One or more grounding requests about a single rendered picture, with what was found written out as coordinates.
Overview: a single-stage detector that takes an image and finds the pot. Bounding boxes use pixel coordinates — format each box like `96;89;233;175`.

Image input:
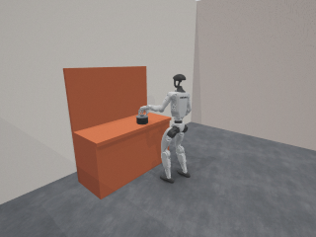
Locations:
136;118;148;124

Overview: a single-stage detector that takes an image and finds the robot left upper arm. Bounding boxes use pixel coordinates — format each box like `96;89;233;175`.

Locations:
158;92;177;113

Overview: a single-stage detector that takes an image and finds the right robot foot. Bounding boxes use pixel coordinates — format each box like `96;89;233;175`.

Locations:
177;170;191;178

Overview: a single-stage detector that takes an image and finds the robot left forearm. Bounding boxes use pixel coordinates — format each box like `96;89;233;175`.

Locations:
145;105;161;112

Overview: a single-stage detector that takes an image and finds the table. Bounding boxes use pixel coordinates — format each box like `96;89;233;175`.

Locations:
62;66;172;199

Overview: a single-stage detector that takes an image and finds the robot right upper arm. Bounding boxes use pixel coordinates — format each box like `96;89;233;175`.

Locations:
186;92;192;113

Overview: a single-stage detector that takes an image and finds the robot left hand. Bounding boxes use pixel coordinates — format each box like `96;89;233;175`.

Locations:
138;106;149;115

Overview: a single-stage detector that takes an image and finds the humanoid robot head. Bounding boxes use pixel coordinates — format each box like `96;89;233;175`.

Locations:
173;74;186;93

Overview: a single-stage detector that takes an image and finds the lid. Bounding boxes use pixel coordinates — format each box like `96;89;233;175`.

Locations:
136;115;148;119

